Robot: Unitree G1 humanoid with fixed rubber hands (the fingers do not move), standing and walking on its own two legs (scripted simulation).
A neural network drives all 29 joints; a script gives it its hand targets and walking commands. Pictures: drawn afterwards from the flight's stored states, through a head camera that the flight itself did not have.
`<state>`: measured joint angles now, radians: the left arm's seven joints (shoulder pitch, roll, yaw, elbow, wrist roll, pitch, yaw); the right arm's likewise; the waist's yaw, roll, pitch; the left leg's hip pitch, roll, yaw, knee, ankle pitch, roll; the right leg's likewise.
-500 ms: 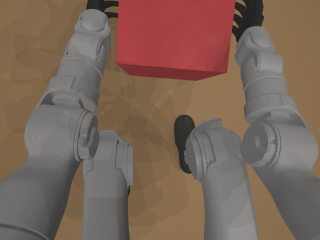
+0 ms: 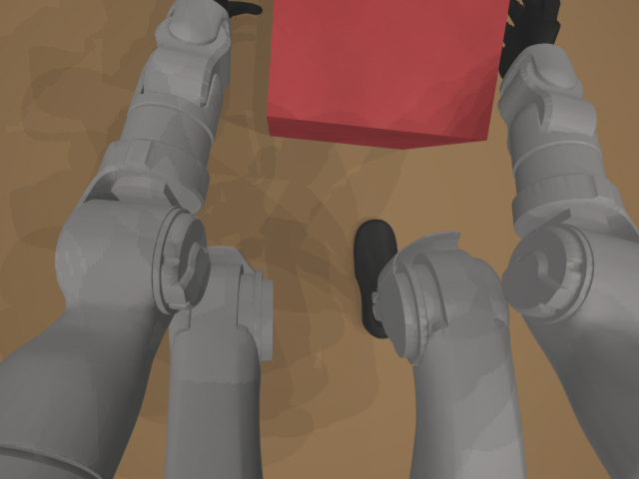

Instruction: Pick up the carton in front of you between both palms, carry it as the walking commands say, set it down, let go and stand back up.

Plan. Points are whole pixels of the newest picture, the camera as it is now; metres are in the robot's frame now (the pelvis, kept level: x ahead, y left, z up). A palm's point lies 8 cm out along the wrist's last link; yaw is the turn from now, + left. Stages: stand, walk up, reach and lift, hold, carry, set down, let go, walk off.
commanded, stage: set down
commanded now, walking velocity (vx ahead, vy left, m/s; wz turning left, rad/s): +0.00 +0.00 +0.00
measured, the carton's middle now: (362, 51) +0.52 -0.08 -0.25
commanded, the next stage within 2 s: let go in 1.54 s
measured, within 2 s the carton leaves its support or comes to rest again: neither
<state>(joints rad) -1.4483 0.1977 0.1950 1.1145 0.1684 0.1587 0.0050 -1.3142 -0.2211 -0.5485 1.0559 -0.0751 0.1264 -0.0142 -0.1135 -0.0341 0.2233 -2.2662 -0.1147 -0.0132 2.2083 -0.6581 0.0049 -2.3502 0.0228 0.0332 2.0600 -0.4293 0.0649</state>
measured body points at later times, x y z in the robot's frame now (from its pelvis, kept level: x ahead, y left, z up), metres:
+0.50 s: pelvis +0.00 -0.01 +0.00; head +0.37 +0.01 +0.25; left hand +0.57 +0.13 -0.19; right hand +0.49 -0.26 -0.19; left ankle +0.08 +0.10 -0.34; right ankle +0.15 -0.13 -0.34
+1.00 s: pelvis +0.01 -0.01 +0.09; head +0.34 -0.02 +0.40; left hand +0.59 +0.12 -0.03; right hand +0.49 -0.25 -0.04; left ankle +0.08 +0.10 -0.34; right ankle +0.15 -0.13 -0.34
